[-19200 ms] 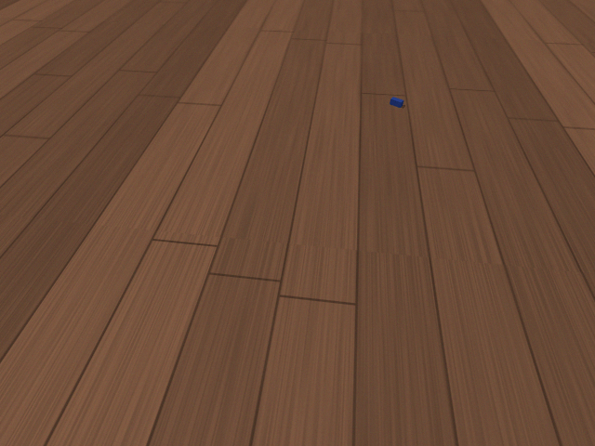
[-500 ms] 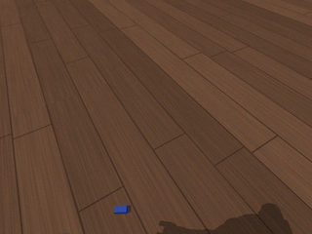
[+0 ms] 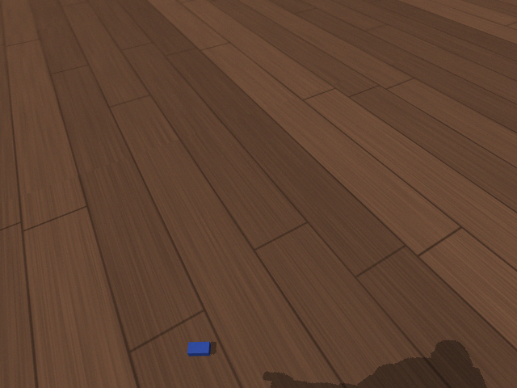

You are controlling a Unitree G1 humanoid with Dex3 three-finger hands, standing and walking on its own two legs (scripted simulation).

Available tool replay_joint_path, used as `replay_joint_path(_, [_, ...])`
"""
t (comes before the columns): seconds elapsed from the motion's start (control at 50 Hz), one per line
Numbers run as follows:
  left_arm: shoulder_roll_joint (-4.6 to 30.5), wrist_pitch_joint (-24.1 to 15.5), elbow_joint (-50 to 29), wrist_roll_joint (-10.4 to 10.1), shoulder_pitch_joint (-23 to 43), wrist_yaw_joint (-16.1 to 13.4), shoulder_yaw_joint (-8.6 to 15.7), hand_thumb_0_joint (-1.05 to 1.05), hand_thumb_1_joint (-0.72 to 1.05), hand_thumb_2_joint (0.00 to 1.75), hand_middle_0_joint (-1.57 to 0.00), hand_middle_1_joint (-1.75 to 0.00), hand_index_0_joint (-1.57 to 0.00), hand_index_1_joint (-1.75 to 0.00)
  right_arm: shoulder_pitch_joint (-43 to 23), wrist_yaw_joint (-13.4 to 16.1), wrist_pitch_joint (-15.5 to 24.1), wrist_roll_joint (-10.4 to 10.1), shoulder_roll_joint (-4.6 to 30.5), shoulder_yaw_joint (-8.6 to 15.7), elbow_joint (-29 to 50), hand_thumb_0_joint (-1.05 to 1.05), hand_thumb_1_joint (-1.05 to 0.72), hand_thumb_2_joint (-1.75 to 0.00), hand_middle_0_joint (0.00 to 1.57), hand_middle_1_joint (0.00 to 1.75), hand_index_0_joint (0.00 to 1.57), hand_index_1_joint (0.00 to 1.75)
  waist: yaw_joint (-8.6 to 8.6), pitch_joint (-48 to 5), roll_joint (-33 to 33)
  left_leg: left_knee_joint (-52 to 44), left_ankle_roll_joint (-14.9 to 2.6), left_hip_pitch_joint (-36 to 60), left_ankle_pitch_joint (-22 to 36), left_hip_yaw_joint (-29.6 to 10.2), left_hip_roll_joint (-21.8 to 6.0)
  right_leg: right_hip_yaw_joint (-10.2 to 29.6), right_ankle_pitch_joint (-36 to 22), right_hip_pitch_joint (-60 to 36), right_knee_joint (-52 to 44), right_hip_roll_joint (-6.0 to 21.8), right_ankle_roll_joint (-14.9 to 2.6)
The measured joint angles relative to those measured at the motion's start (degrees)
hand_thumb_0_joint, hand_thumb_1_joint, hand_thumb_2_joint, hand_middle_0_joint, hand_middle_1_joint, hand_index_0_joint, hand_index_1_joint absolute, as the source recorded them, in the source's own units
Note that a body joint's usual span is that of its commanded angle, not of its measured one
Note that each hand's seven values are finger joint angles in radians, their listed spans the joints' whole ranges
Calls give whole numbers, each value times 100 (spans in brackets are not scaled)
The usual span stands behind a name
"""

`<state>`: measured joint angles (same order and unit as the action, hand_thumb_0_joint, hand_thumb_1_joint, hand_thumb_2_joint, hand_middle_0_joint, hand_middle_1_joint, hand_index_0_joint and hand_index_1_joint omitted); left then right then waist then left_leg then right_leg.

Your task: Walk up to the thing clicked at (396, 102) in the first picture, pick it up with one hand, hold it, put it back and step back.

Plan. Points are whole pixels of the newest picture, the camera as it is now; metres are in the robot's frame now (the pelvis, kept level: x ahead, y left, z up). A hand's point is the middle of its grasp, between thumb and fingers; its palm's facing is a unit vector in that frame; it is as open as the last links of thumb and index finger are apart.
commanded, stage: stand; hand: left
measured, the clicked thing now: (199, 348) +0.36 +0.27 -0.76
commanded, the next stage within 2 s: rise first in 1.46 s
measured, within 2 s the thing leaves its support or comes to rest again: neither
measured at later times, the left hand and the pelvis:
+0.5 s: hand out of the picture +0.07 +0.26 -0.15, palm faces -0.04 -0.93 -0.35, open 7.4 cm; pelvis +0.00 +0.00 +0.00, yaw +0 degrees
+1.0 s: hand out of the picture +0.08 +0.26 -0.15, palm faces -0.04 -0.93 -0.36, open 7.4 cm; pelvis +0.00 +0.00 +0.00, yaw +0 degrees
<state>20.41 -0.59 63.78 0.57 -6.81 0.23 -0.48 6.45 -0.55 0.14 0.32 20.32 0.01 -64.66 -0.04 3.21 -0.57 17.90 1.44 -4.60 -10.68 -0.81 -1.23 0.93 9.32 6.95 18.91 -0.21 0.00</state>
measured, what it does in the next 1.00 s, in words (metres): stands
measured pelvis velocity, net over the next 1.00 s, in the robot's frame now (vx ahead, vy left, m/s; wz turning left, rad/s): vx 0.00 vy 0.00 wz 0.00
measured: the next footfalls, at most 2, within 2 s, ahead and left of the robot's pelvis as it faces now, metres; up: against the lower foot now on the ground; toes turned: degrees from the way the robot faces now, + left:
none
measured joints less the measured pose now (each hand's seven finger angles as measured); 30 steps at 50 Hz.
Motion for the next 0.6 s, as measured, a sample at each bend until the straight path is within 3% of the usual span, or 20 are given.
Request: replay_joint_path(0.6, [6, 13, -9, -7, -26, 5, -9, 1, 91, 90, -20, -30, -21, -30, 132, 5, -3, 10, 1, -15, 2, 0, -90, -90, 21, 30, 20, 30, -18, -5, 42, 15, -2, -33, -4, 18, 1, 19, 4, 46, 27, 0, -1])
